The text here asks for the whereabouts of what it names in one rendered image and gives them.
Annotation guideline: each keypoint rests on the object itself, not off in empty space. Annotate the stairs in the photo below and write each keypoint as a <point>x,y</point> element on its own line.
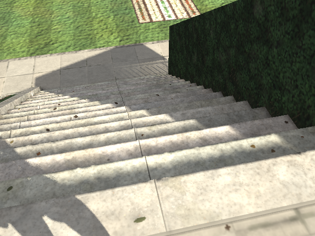
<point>68,141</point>

